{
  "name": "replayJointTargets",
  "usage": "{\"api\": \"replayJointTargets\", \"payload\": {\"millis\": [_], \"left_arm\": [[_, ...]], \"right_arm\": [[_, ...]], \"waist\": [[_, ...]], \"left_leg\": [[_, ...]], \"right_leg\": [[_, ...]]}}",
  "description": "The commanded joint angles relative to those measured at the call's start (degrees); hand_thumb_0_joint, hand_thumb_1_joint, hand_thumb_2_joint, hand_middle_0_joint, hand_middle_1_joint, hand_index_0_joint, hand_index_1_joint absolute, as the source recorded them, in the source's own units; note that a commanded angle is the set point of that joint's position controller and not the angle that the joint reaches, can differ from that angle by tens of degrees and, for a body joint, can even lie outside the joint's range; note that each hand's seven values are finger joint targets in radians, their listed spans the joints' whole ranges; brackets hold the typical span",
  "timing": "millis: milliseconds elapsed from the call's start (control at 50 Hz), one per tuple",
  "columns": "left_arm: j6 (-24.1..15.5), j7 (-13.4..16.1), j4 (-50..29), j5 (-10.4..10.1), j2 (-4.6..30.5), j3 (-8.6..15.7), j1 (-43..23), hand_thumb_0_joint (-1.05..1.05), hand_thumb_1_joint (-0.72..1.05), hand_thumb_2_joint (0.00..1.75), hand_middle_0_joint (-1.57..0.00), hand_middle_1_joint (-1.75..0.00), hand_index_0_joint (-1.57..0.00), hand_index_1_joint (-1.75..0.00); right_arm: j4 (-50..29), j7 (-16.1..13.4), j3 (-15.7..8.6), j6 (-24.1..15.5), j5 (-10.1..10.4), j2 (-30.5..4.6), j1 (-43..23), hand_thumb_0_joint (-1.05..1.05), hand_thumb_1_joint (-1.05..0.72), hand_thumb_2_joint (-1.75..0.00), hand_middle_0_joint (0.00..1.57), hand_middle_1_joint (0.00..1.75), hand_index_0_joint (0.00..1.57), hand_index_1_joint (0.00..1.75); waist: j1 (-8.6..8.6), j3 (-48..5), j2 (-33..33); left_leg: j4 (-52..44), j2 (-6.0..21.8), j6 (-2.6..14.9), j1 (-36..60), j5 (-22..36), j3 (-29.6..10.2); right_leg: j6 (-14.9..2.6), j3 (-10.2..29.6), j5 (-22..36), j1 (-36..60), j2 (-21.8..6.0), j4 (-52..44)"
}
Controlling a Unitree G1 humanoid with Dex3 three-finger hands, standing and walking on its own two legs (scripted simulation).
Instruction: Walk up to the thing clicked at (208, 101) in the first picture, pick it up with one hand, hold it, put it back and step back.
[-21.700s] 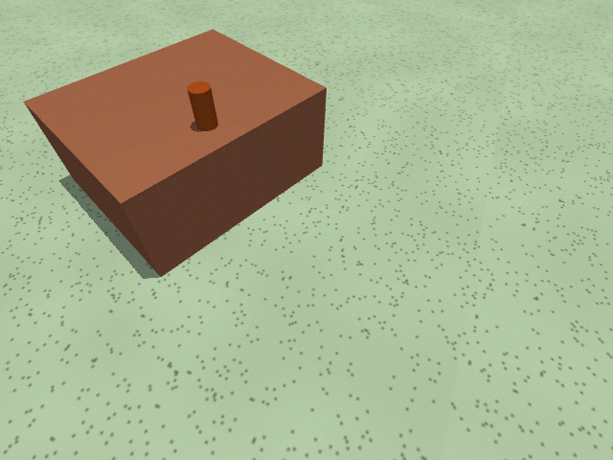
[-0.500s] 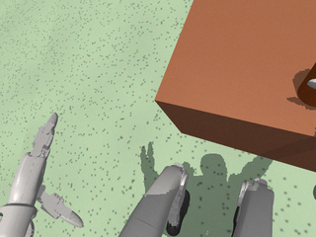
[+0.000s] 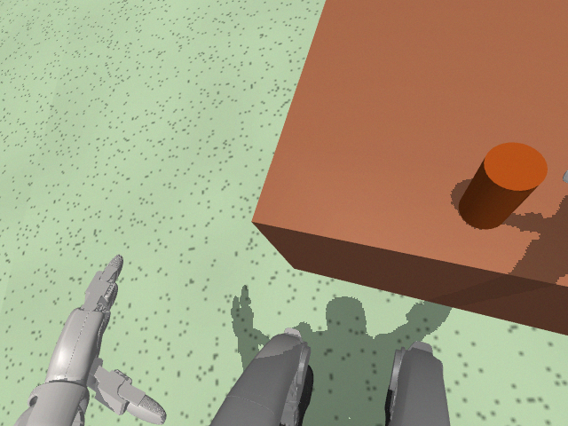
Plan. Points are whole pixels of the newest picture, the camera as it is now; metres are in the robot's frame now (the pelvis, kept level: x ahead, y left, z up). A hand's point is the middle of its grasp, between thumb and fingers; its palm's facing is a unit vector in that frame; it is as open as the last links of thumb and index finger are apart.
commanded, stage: home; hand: right
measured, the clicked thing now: (496, 190) +0.50 -0.22 -0.14
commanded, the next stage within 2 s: none
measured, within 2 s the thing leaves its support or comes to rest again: neither
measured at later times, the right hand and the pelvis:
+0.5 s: hand out of the picture +0.33 -0.28 +0.00, palm faces +0.28 +0.92 -0.27, open 17.3 cm; pelvis +0.03 -0.01 +0.07, yaw -4 degrees
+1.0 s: hand (506, 417) +0.19 -0.17 +0.03, palm faces +0.21 +0.95 -0.23, open 17.3 cm; pelvis +0.04 +0.03 +0.09, yaw -6 degrees
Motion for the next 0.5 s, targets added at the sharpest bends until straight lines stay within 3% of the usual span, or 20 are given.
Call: {"api": "replayJointTargets", "payload": {"millis": [0, 20, 60, 100, 120, 160, 200, 240, 260, 300, 320, 360, 400, 440, 480], "left_arm": [[-0.35, 1.09, -2.29, -0.54, 8.62, 5.5, 0.4, 0.0, -0.06, 0.48, -0.13, -0.18, -0.13, -0.18], [-0.32, 0.94, -2.4, -0.59, 6.53, 2.09, -1.8, 0.0, 0.02, 0.48, -0.13, -0.18, -0.13, -0.18], [-0.4, 0.61, -2.78, -0.32, 3.68, -2.4, -4.43, 0.0, 0.18, 0.52, -0.13, -0.19, -0.13, -0.19], [-0.37, 0.23, -1.83, -0.24, 1.58, -5.59, -4.07, 0.0, 0.3, 0.55, -0.14, -0.2, -0.14, -0.2], [-0.33, 0.12, -1.18, -0.3, 1.81, -5.65, -3.02, 0.0, 0.36, 0.59, -0.14, -0.21, -0.14, -0.21], [0.02, 0.05, -2.31, -0.64, 2.51, -4.73, -1.55, 0.0, 0.41, 0.62, -0.15, -0.22, -0.15, -0.22], [0.98, 0.61, 0.88, -1.24, 5.98, -0.1, 2.84, 0.0, 0.56, 0.7, -0.17, -0.24, -0.16, -0.24], [1.74, 0.91, 1.33, -2.2, 5.41, -0.48, 0.64, 0.0, 0.59, 0.72, -0.17, -0.25, -0.17, -0.25], [2.26, 1.35, 3.57, -2.71, 6.56, 1.11, 0.76, 0.0, 0.62, 0.74, -0.17, -0.25, -0.17, -0.25], [2.91, 2.14, 4.4, -3.35, 6.73, 1.24, -1.49, 0.0, 0.66, 0.76, -0.18, -0.26, -0.17, -0.26], [3.07, 2.42, 6.05, -3.51, 4.49, -0.67, -0.62, 0.0, 0.69, 0.78, -0.18, -0.26, -0.18, -0.26], [2.83, 3.02, 4.99, -4.03, 2.13, -3.16, -2.7, 0.0, 0.78, 0.84, -0.19, -0.28, -0.19, -0.28], [3.01, 3.95, 8.21, -3.71, 0.95, -4.26, -3.38, 0.0, 0.81, 0.85, -0.19, -0.28, -0.19, -0.28], [2.85, 4.74, 8.95, -3.69, -0.71, -5.83, -4.52, 0.0, 0.84, 0.87, -0.19, -0.28, -0.19, -0.29], [3.13, 5.42, 10.88, -3.59, -1.59, -6.12, -4.25, 0.0, 0.86, 0.88, -0.2, -0.29, -0.2, -0.29]], "right_arm": [[-11.17, -3.8, 0.64, -2.85, 0.61, -18.03, -21.05, 0.0, 0.51, -0.08, 0.06, 0.06, 0.06, 0.06], [-8.63, -4.18, 1.06, -2.58, 0.64, -16.38, -18.29, 0.0, 0.5, -0.08, 0.06, 0.06, 0.06, 0.06], [-5.88, -4.28, 3.48, -2.49, 0.86, -11.68, -16.78, 0.0, 0.48, -0.09, 0.06, 0.07, 0.06, 0.07], [-5.03, -4.16, 4.84, -1.9, 1.34, -8.42, -11.78, 0.0, 0.48, -0.1, 0.06, 0.07, 0.06, 0.07], [-7.77, -4.04, 5.75, -1.62, 1.69, -7.31, -10.49, 0.0, 0.47, -0.1, 0.06, 0.07, 0.06, 0.07], [-7.48, -3.96, 6.49, -0.06, 2.52, -3.97, -1.14, 0.0, 0.47, -0.1, 0.06, 0.07, 0.06, 0.07], [-15.52, -3.87, 8.96, 1.34, 3.94, -0.82, 1.2, 0.0, 0.46, -0.11, 0.06, 0.07, 0.06, 0.07], [-19.49, -3.94, 10.66, 3.44, 5.06, 2.43, 8.23, 0.0, 0.48, -0.1, 0.06, 0.07, 0.06, 0.07], [-24.12, -4.26, 11.28, 4.11, 5.46, 2.01, 7.89, 0.0, 0.51, -0.08, 0.06, 0.06, 0.06, 0.06], [-29.68, -4.83, 13.57, 5.25, 6.26, 5.25, 10.02, 0.0, 0.53, -0.07, 0.06, 0.06, 0.06, 0.06], [-33.99, -5.09, 15.08, 5.39, 6.59, 7.16, 11.58, 0.0, 0.53, -0.07, 0.06, 0.06, 0.06, 0.06], [-38.11, -5.93, 15.81, 5.43, 7.15, 8.79, 17.83, 0.0, 0.54, -0.06, 0.05, 0.06, 0.05, 0.06], [-45.93, -7.01, 17.37, 4.78, 7.77, 10.2, 19.51, 0.0, 0.55, -0.05, 0.05, 0.05, 0.05, 0.05], [-46.75, -7.59, 19.61, 4.75, 8.38, 14.92, 27.32, 0.0, 0.52, -0.08, 0.06, 0.06, 0.06, 0.06], [-50.96, -8.24, 19.57, 4.43, 8.65, 15.22, 32.6, 0.0, 0.51, -0.08, 0.06, 0.06, 0.06, 0.06]], "waist": [[-3.7, -29.3, -21.27], [-4.92, -28.32, -19.66], [-5.52, -27.67, -19.54], [-6.87, -28.6, -17.93], [-7.03, -28.6, -18.37], [-6.73, -27.9, -15.88], [-5.37, -25.93, -14.69], [-6.69, -24.4, -11.1], [-7.36, -23.59, -11.02], [-7.98, -21.33, -10.47], [-8.91, -21.45, -11.8], [-10.74, -21.14, -10.37], [-12.09, -18.88, -11.97], [-12.72, -15.91, -10.71], [-13.95, -14.49, -11.89]], "left_leg": [[-11.05, -1.8, 3.37, 9.88, 18.65, 1.86], [-11.72, -1.76, 3.25, 11.37, 19.45, 1.85], [-12.83, -1.72, 3.39, 13.47, 19.74, 1.78], [-14.2, -1.79, 3.27, 16.42, 21.56, 1.78], [-14.33, -1.79, 3.49, 17.25, 21.55, 2.01], [-15.69, -1.87, 3.51, 19.3, 22.27, 2.56], [-17.07, -1.69, 3.61, 19.15, 21.24, 2.79], [-18.31, -1.44, 3.38, 20.71, 21.33, 3.05], [-19.21, -1.14, 3.38, 21.57, 20.6, 2.65], [-20.38, -0.69, 3.64, 22.17, 18.2, 2.74], [-21.13, -0.33, 3.69, 23.82, 18.55, 2.47], [-22.68, 0.03, 3.61, 27.11, 18.98, 2.15], [-23.48, 0.45, 3.8, 29.23, 19.45, 1.62], [-24.54, 0.71, 3.93, 30.61, 18.76, 1.56], [-25.31, 1.16, 4.07, 32.62, 19.27, 1.14]], "right_leg": [[0.7, -0.82, 22.57, 39.22, 1.69, -13.06], [0.6, -0.98, 23.17, 38.61, 1.67, -13.72], [1.0, -1.56, 23.56, 39.38, 1.9, -15.35], [0.73, -2.03, 25.65, 40.92, 2.15, -16.09], [0.94, -1.85, 26.32, 41.96, 2.09, -17.18], [1.03, -1.67, 27.78, 44.15, 2.17, -19.14], [1.05, -1.41, 26.82, 46.3, 1.98, -21.28], [0.76, -1.24, 27.17, 46.94, 1.92, -22.85], [0.54, -1.68, 25.07, 47.06, 2.2, -23.81], [0.8, -1.43, 22.09, 48.43, 2.17, -26.51], [0.94, -1.85, 22.24, 49.79, 2.46, -27.31], [0.95, -2.42, 21.94, 50.91, 2.73, -28.6], [1.13, -2.91, 22.17, 51.66, 2.94, -30.02], [1.4, -2.92, 21.59, 52.03, 3.06, -31.51], [1.51, -3.51, 22.35, 52.47, 3.37, -32.32]]}}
